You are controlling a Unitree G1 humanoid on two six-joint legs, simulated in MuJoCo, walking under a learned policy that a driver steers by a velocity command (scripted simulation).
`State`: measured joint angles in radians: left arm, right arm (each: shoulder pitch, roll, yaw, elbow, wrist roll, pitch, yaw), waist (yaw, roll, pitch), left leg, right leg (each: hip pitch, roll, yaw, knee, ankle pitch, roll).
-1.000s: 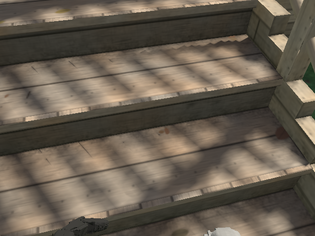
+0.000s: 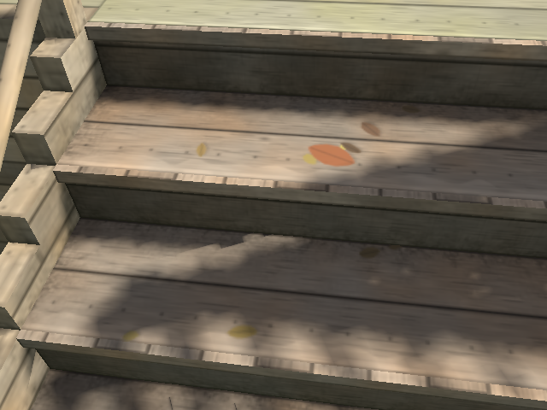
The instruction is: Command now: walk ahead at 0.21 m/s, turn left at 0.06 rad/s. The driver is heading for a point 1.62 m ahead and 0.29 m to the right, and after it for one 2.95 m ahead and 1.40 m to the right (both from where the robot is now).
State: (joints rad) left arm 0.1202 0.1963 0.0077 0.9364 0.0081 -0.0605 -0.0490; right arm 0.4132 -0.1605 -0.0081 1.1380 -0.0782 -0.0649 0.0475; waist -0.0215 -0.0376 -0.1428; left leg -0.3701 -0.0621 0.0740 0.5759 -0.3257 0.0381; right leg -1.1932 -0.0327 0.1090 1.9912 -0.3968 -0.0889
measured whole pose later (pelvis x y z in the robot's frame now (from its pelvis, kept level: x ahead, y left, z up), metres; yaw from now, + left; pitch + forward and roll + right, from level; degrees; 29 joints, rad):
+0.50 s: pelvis +0.14 -0.09 +0.14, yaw +0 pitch +5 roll -3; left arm 0.22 0.15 -0.02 1.01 0.02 -0.11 -0.01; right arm 0.14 -0.24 -0.04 0.98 -0.04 -0.08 0.05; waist 0.04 0.06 -0.11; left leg -0.84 0.07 -0.13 1.43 -0.22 -0.06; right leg -0.61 0.04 -0.11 0.77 -0.26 -0.06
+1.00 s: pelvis +0.19 -0.08 +0.18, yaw +0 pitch +0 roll -1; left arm 0.19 0.17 0.00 0.90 0.00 -0.11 -0.10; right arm 0.07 -0.18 0.00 0.95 -0.01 -0.07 0.08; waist 0.01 0.00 0.02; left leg -0.34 0.05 0.01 0.57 -0.24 -0.01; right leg -0.31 0.01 -0.06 0.54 -0.24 -0.03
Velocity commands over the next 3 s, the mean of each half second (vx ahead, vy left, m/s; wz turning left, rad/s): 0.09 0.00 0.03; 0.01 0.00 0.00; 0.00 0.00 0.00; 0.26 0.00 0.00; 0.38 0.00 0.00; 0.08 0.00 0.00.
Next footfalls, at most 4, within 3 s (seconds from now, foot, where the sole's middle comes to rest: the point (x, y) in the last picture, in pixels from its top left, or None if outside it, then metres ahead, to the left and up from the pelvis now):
0.18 right None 0.26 -0.18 -0.59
0.60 left None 0.27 0.06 -0.59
2.20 right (439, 312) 0.59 -0.30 -0.42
2.76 left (350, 160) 0.87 -0.14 -0.25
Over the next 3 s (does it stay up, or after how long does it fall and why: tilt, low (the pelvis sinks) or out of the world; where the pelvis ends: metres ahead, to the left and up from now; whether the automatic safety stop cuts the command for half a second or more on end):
stays up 0.77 -0.25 0.50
